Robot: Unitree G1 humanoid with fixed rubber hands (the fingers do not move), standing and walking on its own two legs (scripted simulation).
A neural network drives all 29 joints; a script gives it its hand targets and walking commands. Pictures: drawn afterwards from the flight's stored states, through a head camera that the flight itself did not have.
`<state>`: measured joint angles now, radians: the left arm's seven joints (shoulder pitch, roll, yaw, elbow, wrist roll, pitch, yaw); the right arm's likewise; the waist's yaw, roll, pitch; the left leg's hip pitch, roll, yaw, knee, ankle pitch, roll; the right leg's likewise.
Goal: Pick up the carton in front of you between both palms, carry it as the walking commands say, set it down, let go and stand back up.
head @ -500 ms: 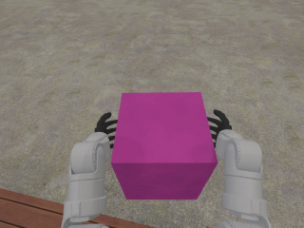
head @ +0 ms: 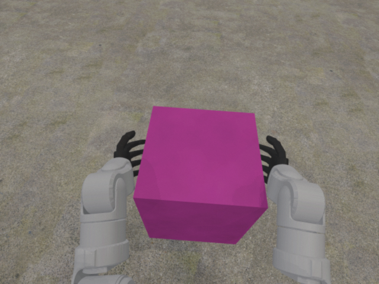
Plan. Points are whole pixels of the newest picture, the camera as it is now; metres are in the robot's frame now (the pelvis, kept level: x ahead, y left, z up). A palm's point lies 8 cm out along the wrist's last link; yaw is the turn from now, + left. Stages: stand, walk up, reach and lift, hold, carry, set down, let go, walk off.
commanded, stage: carry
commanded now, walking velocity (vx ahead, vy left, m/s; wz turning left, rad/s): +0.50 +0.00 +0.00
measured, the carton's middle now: (197, 180) +0.34 -0.01 +0.01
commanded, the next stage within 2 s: none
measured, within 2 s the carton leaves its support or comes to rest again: neither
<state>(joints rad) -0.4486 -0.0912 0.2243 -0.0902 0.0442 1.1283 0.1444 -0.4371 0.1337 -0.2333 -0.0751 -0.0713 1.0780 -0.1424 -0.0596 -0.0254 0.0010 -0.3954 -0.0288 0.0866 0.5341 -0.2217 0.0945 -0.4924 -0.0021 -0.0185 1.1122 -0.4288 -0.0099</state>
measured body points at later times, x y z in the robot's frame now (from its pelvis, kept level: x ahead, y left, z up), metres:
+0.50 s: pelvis +0.31 -0.05 -0.10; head +0.33 -0.05 +0.35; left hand +0.64 +0.13 -0.01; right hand +0.66 -0.18 -0.01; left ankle +0.33 +0.09 -0.73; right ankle +0.31 -0.10 -0.81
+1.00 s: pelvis +0.64 -0.01 -0.06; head +0.67 +0.01 +0.39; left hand +0.96 +0.12 +0.02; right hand +0.94 -0.18 +0.03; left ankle +0.61 +0.06 -0.81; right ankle +0.67 -0.15 -0.76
